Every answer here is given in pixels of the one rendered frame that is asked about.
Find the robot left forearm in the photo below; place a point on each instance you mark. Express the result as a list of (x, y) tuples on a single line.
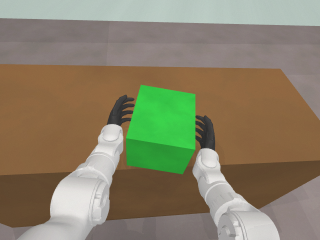
[(103, 160)]

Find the robot right upper arm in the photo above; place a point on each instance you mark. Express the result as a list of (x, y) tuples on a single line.
[(246, 225)]

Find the carton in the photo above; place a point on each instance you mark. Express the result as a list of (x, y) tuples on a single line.
[(162, 131)]

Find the pedestal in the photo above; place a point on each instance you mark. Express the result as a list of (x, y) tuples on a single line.
[(266, 136)]

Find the robot right forearm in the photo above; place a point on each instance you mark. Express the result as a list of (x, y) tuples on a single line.
[(213, 187)]

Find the robot right hand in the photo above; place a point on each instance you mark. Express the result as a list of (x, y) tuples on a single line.
[(208, 136)]

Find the robot left hand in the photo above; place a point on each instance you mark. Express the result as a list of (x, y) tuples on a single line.
[(117, 112)]

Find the robot left upper arm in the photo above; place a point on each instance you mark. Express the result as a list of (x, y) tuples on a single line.
[(79, 204)]

